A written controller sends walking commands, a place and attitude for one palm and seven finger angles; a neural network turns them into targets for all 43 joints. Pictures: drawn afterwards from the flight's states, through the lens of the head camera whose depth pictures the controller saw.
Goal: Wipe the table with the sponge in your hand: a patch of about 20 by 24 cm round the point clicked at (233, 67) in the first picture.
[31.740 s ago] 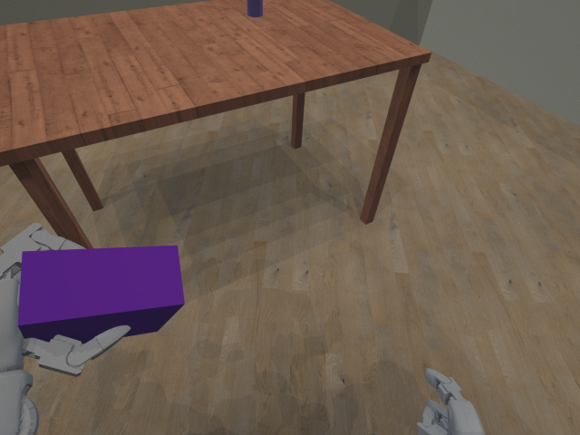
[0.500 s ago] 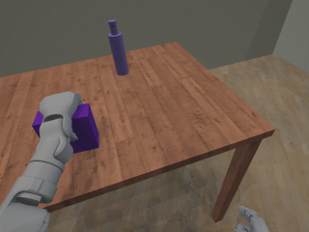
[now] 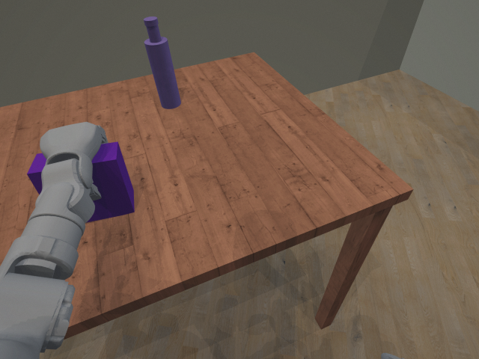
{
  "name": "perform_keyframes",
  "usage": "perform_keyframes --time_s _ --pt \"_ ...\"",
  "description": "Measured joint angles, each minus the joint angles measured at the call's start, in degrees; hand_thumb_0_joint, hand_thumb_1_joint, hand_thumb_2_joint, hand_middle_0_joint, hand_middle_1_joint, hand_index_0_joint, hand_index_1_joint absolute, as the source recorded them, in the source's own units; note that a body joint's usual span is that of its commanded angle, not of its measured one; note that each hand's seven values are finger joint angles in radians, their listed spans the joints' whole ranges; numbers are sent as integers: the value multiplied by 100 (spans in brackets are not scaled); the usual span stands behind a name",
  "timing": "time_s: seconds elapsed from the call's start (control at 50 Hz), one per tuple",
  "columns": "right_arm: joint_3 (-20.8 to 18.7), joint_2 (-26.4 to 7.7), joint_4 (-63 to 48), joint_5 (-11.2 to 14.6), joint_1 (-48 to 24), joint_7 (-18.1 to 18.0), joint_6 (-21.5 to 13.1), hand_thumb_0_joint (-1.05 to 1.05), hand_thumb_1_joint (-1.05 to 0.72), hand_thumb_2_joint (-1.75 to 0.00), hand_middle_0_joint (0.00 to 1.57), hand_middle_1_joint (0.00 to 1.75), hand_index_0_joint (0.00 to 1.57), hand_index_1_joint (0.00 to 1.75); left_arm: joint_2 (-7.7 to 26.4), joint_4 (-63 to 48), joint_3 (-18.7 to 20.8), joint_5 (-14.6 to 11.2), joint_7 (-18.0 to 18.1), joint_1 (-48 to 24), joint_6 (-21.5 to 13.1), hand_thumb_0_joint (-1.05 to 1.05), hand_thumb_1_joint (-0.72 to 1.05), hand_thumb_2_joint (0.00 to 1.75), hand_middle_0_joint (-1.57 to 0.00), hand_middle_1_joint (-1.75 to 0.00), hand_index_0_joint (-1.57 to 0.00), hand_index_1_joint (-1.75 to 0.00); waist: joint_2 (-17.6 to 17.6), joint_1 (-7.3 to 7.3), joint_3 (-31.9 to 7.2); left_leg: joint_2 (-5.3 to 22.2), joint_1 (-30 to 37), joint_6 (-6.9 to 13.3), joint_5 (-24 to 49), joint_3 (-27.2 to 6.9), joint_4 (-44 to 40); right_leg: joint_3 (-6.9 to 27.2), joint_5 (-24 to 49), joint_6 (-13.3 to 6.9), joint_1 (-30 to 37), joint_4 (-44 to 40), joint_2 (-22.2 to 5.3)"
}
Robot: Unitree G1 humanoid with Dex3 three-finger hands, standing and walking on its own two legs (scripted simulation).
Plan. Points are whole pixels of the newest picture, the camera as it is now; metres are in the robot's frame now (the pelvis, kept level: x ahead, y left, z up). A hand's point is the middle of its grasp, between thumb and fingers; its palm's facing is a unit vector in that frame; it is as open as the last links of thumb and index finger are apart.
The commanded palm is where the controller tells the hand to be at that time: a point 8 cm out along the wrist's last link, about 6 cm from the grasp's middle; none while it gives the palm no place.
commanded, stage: wipe forward along the middle lane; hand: left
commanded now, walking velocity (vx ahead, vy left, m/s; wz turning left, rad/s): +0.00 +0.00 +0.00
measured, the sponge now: (92, 193) +0.39 +0.31 +0.08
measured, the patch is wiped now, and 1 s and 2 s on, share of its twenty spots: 1.00 1.00 1.00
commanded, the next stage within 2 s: slide back across to the first lane in 0.14 s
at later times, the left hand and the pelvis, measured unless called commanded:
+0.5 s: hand (78, 159) +0.42 +0.32 +0.14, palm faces -0.03 -0.02 -1.00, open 10.0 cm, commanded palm +0.38 +0.33 +0.17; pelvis +0.01 +0.01 +0.00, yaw -1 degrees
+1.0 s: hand (32, 174) +0.38 +0.39 +0.14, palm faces -0.05 -0.04 -1.00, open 10.0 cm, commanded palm +0.35 +0.38 +0.18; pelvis +0.03 +0.02 +0.00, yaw +1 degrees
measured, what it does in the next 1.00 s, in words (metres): stands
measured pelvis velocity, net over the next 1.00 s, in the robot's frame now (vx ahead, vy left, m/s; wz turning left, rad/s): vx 0.03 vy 0.02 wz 0.01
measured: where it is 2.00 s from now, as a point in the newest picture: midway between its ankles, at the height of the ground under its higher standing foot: outside the picture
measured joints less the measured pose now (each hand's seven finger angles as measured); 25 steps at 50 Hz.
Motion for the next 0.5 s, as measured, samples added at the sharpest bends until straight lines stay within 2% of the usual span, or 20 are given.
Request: perform_keyframes --time_s 0.28,0.4,0.5 --pt "-29 22 16 -20 34 38 15 1 -91 -90 20 30 20 30 137 677 94 126 96 -491 -251 2 -56 112 -75 -133 -79 -135 -36 -86 -46 1 -216 18 -18 1 41 4 20 24 -184 -32 2" --pt "-41 28 -47 -24 57 56 80 1 -91 -90 20 30 20 30 241 525 352 109 172 -237 -382 1 -56 112 -74 -134 -78 -136 -39 -117 -74 11 -142 35 -51 76 8 80 29 46 -124 -94 6" --pt "-36 10 -99 -7 50 75 130 1 -91 -90 20 30 20 30 289 210 457 61 181 55 -343 1 -55 112 -73 -135 -77 -137 -48 -130 -35 -11 10 58 -83 108 -37 110 14 69 32 -161 -18"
